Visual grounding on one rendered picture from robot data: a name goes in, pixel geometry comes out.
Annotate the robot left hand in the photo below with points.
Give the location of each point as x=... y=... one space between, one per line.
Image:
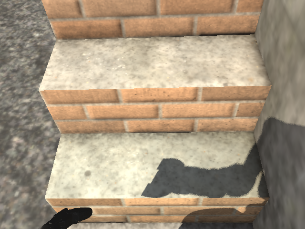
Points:
x=65 y=218

